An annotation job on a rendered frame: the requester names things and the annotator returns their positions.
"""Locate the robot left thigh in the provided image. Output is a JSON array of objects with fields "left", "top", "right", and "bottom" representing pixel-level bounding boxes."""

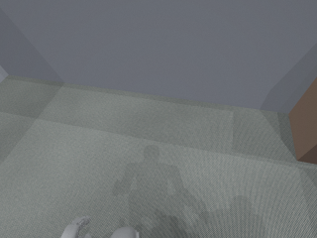
[{"left": 110, "top": 226, "right": 140, "bottom": 238}]

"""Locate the cupboard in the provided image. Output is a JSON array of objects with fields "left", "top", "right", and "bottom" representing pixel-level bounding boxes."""
[{"left": 288, "top": 77, "right": 317, "bottom": 165}]

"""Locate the left robot hand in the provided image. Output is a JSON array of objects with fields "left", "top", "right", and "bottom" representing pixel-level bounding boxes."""
[{"left": 60, "top": 215, "right": 91, "bottom": 238}]

